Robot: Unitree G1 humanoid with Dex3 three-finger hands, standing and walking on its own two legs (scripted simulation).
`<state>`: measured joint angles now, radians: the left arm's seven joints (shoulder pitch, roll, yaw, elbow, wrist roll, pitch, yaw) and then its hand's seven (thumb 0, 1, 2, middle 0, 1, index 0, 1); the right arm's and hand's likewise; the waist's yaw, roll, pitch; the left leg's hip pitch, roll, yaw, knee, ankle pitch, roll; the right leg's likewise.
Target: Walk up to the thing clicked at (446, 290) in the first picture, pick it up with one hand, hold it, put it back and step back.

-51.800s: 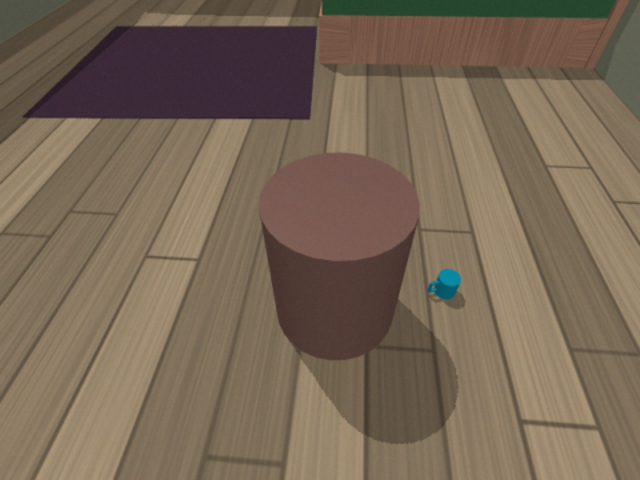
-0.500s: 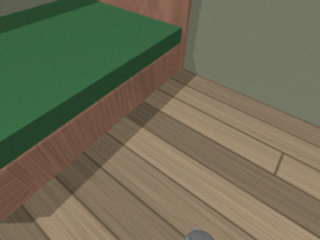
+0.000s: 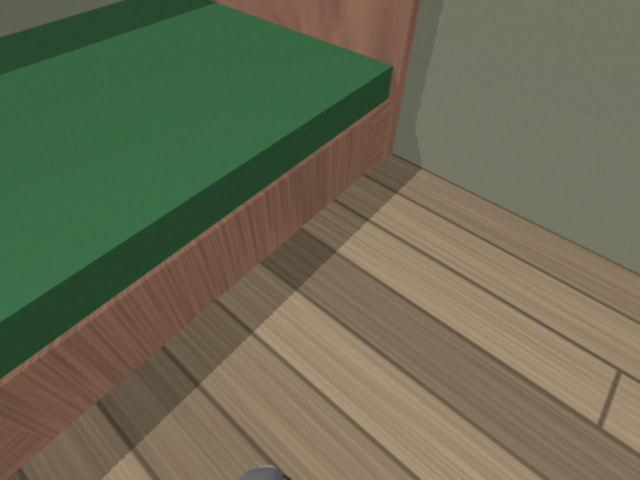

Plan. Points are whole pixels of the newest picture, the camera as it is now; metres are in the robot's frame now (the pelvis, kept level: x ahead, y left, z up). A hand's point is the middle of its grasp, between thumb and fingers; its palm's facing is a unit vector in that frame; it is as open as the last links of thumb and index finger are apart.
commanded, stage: walk up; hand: left
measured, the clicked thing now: out of the picture -0.62 -1.08 -0.72
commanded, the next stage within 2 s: none
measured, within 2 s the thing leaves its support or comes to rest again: neither
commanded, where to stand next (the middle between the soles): +0.39 -0.01 m, yaw +0 degrees
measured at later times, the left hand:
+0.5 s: hand (191, 357) +0.31 +0.24 -0.12, palm faces -0.18 -0.87 -0.47, open 7.3 cm
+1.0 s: hand (239, 219) +0.64 +0.23 -0.15, palm faces -0.60 -0.67 -0.45, open 7.3 cm
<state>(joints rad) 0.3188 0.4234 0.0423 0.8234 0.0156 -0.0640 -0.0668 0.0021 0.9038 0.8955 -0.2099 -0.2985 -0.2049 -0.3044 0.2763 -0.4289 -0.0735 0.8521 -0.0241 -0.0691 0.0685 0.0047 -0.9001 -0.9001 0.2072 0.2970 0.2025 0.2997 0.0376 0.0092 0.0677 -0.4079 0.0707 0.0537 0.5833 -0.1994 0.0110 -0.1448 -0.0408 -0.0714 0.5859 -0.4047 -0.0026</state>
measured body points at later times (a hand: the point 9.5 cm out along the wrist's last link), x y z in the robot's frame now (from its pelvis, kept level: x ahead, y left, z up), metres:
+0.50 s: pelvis +0.21 -0.04 -0.01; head +0.20 -0.08 +0.44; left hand +0.32 +0.28 -0.09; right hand +0.26 -0.37 -0.14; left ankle +0.15 +0.11 -0.67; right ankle +0.25 -0.17 -0.73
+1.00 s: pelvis +0.39 +0.05 +0.00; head +0.46 +0.03 +0.44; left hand +0.67 +0.27 -0.12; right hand +0.33 -0.28 -0.09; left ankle +0.54 +0.09 -0.72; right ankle +0.28 -0.06 -0.64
